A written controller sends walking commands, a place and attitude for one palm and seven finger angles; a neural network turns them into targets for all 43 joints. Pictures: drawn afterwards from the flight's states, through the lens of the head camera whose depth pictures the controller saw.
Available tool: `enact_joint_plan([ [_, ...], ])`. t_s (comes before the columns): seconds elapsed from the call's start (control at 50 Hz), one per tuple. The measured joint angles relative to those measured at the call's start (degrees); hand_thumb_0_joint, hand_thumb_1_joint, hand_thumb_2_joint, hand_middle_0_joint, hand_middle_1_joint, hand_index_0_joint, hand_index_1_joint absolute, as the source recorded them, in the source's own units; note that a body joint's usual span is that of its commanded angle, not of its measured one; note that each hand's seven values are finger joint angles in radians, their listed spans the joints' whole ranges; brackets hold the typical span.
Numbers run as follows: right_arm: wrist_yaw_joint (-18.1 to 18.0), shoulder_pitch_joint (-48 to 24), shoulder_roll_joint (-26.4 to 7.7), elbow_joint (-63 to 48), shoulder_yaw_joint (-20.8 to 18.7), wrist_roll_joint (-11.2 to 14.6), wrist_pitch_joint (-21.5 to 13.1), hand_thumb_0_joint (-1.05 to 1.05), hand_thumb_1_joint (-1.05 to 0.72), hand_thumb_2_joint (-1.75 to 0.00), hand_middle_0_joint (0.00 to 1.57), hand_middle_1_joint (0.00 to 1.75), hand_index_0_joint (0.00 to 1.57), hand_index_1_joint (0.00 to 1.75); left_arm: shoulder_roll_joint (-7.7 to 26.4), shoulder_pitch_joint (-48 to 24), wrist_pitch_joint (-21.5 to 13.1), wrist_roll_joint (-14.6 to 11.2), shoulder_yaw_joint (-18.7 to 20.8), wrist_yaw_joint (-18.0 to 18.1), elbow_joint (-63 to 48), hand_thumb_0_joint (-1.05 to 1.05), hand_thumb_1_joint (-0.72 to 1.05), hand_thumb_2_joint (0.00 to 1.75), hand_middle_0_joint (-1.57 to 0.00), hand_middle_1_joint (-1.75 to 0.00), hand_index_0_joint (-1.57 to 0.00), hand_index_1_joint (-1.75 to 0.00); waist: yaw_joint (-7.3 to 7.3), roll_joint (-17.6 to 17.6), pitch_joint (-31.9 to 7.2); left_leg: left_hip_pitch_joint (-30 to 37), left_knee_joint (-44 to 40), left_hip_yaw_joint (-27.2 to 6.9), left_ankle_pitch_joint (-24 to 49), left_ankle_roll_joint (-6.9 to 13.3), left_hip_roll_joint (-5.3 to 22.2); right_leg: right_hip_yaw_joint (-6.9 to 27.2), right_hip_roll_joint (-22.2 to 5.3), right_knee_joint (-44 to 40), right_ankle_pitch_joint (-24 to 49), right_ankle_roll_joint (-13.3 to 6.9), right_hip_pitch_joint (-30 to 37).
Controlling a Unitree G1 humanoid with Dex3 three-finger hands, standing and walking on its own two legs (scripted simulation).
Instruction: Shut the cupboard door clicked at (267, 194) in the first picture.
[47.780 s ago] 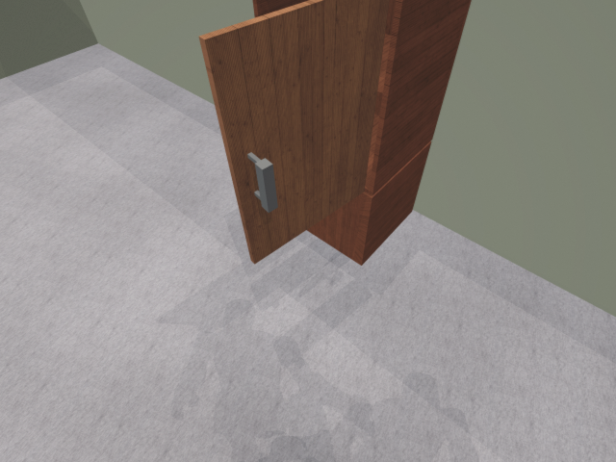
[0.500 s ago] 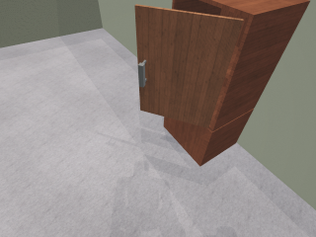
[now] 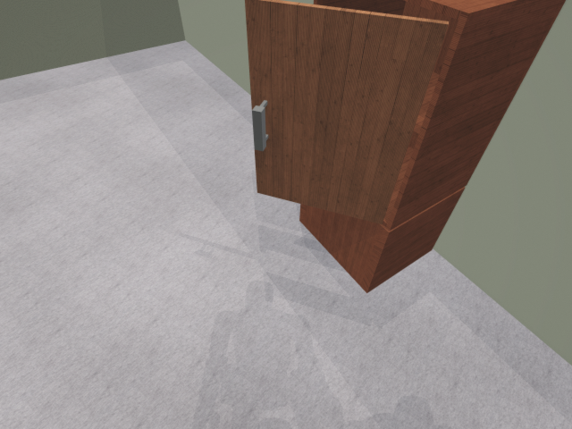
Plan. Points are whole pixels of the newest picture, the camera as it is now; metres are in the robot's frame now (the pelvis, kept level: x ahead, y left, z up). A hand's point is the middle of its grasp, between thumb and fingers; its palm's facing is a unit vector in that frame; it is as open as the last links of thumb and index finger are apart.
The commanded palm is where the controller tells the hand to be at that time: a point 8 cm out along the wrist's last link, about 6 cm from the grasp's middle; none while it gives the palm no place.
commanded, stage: look to check the result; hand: left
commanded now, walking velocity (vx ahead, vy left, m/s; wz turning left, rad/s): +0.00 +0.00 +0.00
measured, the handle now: (262, 125) +0.87 +0.11 -0.06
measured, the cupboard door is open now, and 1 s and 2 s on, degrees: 37 37 37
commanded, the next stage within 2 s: walk to a spot facing it in 0.24 s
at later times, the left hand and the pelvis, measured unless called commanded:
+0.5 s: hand out of the picture +0.00 +0.18 -0.18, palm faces +0.04 -0.98 -0.21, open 7.4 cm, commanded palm none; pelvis +0.00 +0.00 +0.00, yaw +2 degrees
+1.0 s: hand out of the picture +0.05 +0.25 -0.16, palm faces +0.33 -0.90 -0.28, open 7.4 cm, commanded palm none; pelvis +0.01 +0.00 +0.00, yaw +20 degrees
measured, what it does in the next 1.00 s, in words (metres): lifts its right foot, turning left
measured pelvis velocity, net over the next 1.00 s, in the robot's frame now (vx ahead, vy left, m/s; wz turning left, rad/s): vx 0.01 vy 0.00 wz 0.35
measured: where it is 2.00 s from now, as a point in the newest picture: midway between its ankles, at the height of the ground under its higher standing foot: outside the picture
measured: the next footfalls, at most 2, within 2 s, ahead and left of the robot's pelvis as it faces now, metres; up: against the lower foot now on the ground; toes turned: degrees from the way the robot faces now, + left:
right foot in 1.12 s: +0.11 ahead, -0.14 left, +0.00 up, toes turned +27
left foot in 1.42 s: +0.00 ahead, +0.12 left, +0.00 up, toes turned +43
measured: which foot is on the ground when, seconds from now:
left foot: down 0.00-1.00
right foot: down 0.00-0.72, up 0.74-1.00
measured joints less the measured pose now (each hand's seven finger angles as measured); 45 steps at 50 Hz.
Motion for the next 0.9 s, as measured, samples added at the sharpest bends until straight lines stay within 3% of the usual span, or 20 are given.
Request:
enact_joint_plan([
  [0.42,0.3,-3.0,-2.5,-0.9,-0.2,-0.1,-0.4,0.00,-0.91,-0.89,0.20,0.30,0.20,0.30,2.2,-5.3,0.0,0.1,0.3,-0.4,-1.4,0.00,0.91,0.90,-0.20,-0.30,-0.20,-0.29,-0.47,-0.1,0.4,0.7,-0.8,0.0,0.0,0.1,-0.3,0.0,-0.3,-1.2,0.2,0.3,0.9],
  [0.58,1.1,-2.4,-2.2,-3.3,-1.2,-0.4,1.6,0.00,-0.91,-0.89,0.20,0.30,0.20,0.30,2.4,-7.2,1.3,0.4,2.0,-0.2,-5.2,0.00,0.91,0.90,-0.20,-0.30,-0.20,-0.29,-0.92,0.6,1.6,-5.2,7.4,-3.7,-2.8,-0.2,-1.4,-4.3,-1.0,5.1,-3.7,0.1,-2.5],
  [0.68,1.9,-2.2,-1.9,-5.7,-2.6,-0.5,3.3,0.00,-0.91,-0.89,0.20,0.30,0.20,0.30,3.4,-7.8,1.8,1.1,3.2,-0.1,-7.8,0.00,0.91,0.90,-0.20,-0.30,-0.20,-0.29,-1.26,-0.3,3.5,-9.5,22.5,-1.7,-15.1,-2.9,1.3,-8.3,-2.5,10.6,-7.7,0.4,-2.9],
  [0.7,2.1,-2.2,-1.9,-6.4,-2.7,-0.5,3.3,0.00,-0.91,-0.89,0.20,0.30,0.20,0.30,3.8,-8.0,1.8,1.1,3.4,-0.2,-8.3,0.00,0.91,0.90,-0.20,-0.30,-0.20,-0.29,-1.39,-1.0,3.9,-8.9,21.1,-1.1,-14.1,-3.1,1.8,-9.0,-3.5,12.4,-8.9,0.8,-3.2],
  [0.74,2.3,-2.2,-2.7,-8.2,-2.9,-0.8,2.6,0.00,-0.91,-0.89,0.20,0.30,0.20,0.30,4.1,-8.7,2.1,0.7,3.6,-0.5,-9.2,0.00,0.91,0.90,-0.20,-0.30,-0.20,-0.29,-1.60,-1.6,4.4,-8.4,17.9,-0.8,-8.1,-1.5,1.6,-9.6,-5.7,19.6,-11.1,2.0,-6.4],
  [0.78,2.1,-3.3,-3.4,-9.2,-3.0,-1.1,2.0,0.00,-0.91,-0.89,0.20,0.30,0.20,0.30,4.4,-9.9,3.1,0.5,3.7,-0.6,-10.3,0.00,0.91,0.90,-0.20,-0.30,-0.20,-0.29,-1.39,-1.6,5.2,-9.2,18.6,-0.8,-9.2,0.2,0.3,-5.1,-5.7,30.6,-15.0,2.9,-12.1],
  [0.82,1.9,-3.9,-3.9,-10.1,-3.1,-1.4,1.8,0.00,-0.91,-0.89,0.20,0.30,0.20,0.30,4.8,-11.2,3.8,0.6,4.1,-0.7,-11.1,0.00,0.91,0.90,-0.20,-0.30,-0.20,-0.29,-1.53,-1.2,5.0,-9.2,16.4,-1.6,-8.6,0.7,-0.5,-1.3,-4.9,38.4,-13.3,3.3,-17.3],
  [0.9,1.6,-4.5,-4.9,-11.1,-3.0,-1.4,1.4,0.00,-0.91,-0.89,0.20,0.30,0.20,0.30,5.7,-13.7,3.5,0.9,4.4,-1.5,-13.5,0.01,0.91,0.90,-0.20,-0.30,-0.20,-0.29,-1.46,0.1,4.3,-8.2,9.3,-4.6,-3.9,0.3,-1.4,2.2,-4.5,39.5,-7.1,4.4,-22.6],
])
